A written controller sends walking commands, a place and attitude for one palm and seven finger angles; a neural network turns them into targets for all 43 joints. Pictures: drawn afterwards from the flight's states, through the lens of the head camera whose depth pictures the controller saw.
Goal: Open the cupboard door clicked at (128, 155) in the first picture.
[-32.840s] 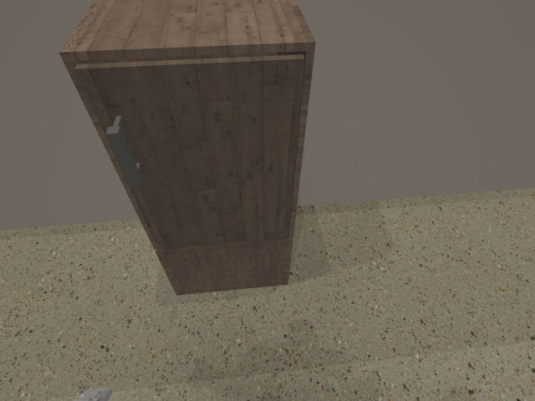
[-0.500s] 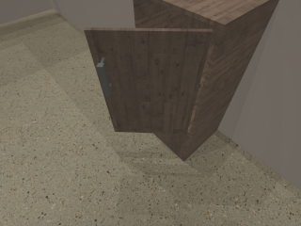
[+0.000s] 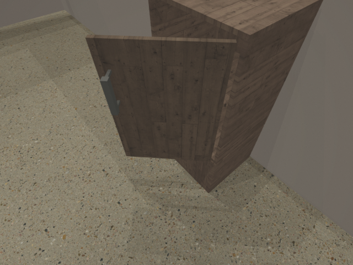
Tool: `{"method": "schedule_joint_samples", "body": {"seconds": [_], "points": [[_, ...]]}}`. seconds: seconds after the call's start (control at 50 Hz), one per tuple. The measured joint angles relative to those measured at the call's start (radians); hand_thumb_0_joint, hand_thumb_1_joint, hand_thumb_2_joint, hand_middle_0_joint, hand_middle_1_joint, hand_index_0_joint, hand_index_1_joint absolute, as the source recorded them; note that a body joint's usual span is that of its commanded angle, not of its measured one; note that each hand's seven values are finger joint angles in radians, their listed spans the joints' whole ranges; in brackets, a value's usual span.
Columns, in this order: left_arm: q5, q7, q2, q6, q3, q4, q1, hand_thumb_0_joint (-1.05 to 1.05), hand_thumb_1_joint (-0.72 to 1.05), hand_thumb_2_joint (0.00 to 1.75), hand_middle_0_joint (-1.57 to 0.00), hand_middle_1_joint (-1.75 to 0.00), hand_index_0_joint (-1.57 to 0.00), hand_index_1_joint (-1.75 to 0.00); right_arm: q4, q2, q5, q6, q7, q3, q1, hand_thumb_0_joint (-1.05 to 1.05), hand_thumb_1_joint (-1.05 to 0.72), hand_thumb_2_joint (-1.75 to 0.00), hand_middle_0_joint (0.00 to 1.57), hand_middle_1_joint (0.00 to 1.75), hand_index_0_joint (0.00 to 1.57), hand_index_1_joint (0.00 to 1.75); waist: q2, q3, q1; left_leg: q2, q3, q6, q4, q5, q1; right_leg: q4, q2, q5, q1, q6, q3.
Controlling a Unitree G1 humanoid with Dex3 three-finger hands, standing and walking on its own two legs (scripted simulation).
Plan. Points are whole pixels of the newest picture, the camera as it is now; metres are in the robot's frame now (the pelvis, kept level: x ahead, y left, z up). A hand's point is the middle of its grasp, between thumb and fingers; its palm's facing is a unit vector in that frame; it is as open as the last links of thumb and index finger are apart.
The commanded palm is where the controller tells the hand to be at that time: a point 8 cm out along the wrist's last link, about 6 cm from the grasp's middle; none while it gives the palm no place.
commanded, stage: come to a stop and stand still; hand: left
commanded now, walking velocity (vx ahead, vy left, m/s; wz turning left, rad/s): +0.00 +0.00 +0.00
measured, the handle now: (112, 93) +0.60 +0.25 +0.02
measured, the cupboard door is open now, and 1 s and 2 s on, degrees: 45 45 45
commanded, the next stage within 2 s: look again from close up in 0.40 s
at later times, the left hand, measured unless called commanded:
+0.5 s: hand out of the picture +0.02 +0.18 -0.17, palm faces +0.01 -0.97 -0.23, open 7.4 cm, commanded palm none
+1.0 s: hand out of the picture +0.00 +0.18 -0.17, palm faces +0.02 -0.98 -0.20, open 7.4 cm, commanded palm none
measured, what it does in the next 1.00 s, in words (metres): stands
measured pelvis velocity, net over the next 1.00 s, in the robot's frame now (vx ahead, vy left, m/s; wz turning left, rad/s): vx -0.02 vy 0.00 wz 0.01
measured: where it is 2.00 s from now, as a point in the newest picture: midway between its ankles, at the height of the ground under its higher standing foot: outside the picture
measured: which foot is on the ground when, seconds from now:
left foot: down 0.00-1.00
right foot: down 0.00-1.00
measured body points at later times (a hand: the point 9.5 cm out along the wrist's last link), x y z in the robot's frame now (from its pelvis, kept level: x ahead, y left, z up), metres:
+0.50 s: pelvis -0.01 -0.01 +0.00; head +0.00 -0.01 +0.45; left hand +0.02 +0.23 -0.15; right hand +0.01 -0.26 -0.15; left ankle -0.06 +0.13 -0.74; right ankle -0.01 -0.09 -0.74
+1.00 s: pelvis -0.02 +0.00 +0.00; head +0.00 +0.00 +0.45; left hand +0.00 +0.23 -0.16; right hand -0.02 -0.22 -0.16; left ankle -0.06 +0.13 -0.74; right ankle -0.01 -0.09 -0.74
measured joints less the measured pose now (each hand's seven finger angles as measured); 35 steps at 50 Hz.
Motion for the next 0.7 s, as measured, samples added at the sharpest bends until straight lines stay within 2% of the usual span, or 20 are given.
{"method": "schedule_joint_samples", "body": {"seconds": [0.32,0.7], "points": [[-0.003,-0.002,-0.013,-0.002,-0.002,0.021,0.033,0.00,0.91,0.90,-0.20,-0.30,-0.20,-0.30,0.023,0.018,0.001,0.007,0.000,0.005,0.023,0.01,-0.91,-0.90,0.20,0.30,0.20,0.29,-0.008,-0.010,0.004,0.027,-0.017,-0.023,-0.014,0.017,0.006,-0.043,0.027,0.026,0.023,-0.022,-0.020],[-0.004,0.001,-0.029,-0.001,-0.001,0.028,0.059,0.00,0.91,0.90,-0.20,-0.30,-0.20,-0.30,0.045,0.063,0.000,0.003,-0.002,0.012,0.086,0.01,-0.91,-0.90,0.20,0.30,0.20,0.29,-0.021,-0.015,0.001,0.018,-0.015,-0.013,-0.014,0.032,-0.006,-0.056,0.018,0.049,0.018,-0.014,-0.017]]}}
